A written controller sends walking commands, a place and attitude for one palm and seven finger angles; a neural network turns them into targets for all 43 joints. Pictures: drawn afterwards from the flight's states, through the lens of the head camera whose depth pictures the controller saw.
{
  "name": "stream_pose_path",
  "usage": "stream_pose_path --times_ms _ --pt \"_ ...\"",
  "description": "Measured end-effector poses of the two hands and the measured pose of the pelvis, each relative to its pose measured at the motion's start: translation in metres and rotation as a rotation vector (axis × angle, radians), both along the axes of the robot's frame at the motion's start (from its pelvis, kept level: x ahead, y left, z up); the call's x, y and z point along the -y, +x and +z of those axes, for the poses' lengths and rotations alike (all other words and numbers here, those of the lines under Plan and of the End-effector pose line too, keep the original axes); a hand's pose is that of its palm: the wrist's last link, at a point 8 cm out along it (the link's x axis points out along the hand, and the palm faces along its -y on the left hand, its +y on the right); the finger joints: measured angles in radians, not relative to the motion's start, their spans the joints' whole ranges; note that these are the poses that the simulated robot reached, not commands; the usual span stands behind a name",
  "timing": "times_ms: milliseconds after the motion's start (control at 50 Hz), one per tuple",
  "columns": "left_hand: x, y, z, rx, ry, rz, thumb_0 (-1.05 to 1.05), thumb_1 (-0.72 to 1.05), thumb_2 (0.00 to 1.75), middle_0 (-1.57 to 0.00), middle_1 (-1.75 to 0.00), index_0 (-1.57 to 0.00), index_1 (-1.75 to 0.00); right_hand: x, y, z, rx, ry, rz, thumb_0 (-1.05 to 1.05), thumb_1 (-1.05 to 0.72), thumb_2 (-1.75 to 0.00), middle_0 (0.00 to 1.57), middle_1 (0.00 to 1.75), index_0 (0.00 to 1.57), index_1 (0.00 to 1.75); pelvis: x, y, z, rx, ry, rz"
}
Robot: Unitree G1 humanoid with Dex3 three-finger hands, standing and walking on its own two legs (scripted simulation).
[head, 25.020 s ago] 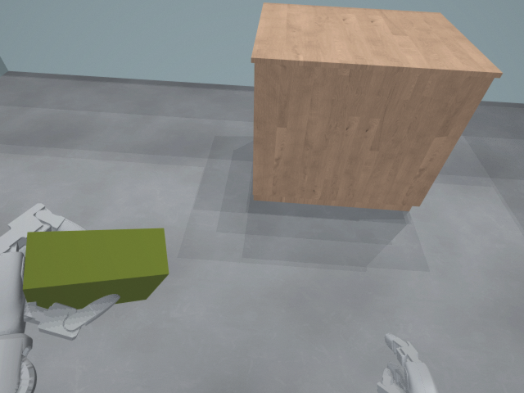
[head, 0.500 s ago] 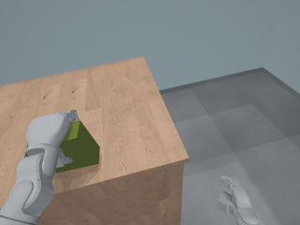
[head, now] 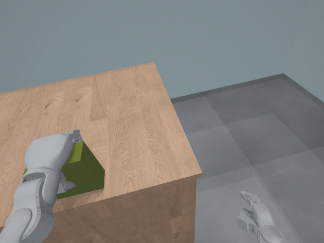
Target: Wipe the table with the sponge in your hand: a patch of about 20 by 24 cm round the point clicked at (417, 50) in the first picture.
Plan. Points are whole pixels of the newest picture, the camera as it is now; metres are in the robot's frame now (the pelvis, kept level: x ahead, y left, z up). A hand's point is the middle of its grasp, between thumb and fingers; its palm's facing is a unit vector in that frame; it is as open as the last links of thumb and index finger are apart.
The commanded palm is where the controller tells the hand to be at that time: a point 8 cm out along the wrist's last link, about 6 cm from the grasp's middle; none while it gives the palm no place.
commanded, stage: wipe forward along the first lane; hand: left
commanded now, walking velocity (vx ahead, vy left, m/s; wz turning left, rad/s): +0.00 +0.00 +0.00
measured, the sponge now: (73, 176) +0.23 +0.27 +0.06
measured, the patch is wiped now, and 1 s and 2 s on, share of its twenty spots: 0.00 0.30 0.40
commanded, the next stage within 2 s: slide across to the middle lane in 1.66 s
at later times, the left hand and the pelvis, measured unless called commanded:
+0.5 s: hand (64, 152) +0.27 +0.29 +0.12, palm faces +0.00 -0.03 -1.00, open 9.9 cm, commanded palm +0.25 +0.30 +0.16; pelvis -0.01 -0.01 +0.00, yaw +1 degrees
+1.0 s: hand (67, 135) +0.32 +0.32 +0.11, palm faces -0.05 -0.01 -1.00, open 9.9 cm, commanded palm +0.31 +0.31 +0.15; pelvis +0.00 +0.00 +0.00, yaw +1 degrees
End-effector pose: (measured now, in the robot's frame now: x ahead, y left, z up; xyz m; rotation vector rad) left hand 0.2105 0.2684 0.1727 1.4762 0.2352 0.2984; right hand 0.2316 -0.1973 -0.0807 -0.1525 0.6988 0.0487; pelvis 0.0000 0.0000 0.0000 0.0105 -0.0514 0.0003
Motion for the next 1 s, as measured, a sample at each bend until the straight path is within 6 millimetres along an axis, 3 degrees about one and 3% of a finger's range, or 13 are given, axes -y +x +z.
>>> stream_pose_path --times_ms 160,640,1000 --pt "0.001 0.002 -0.002 -0.015 0.016 -0.009 -0.01 -0.47 1.03 -0.74 -1.36 -0.75 -1.35 0.009 -0.006 -0.003 -0.003 -0.014 -0.02 0.02 -0.9 -0.9 0.2 0.3 0.2 0.3 0.003 -0.002 -0.001 0.001 0.0 0.006" --pt "-0.027 0.05 -0.004 -0.061 0.048 0.027 -0.01 -0.48 1.03 -0.75 -1.35 -0.76 -1.35 0.044 -0.045 -0.024 -0.121 -0.068 -0.11 0.02 -0.9 -0.9 0.2 0.3 0.2 0.3 0.009 -0.006 -0.003 -0.037 -0.005 0.018" --pt "-0.043 0.092 -0.005 -0.102 0.057 0.02 0.0 -0.5 1.06 -0.76 -1.35 -0.76 -1.35 0.045 -0.068 -0.034 -0.211 -0.078 -0.14 0.01 -0.9 -0.9 0.2 0.3 0.2 0.3 0.002 -0.005 -0.004 -0.078 -0.013 0.025"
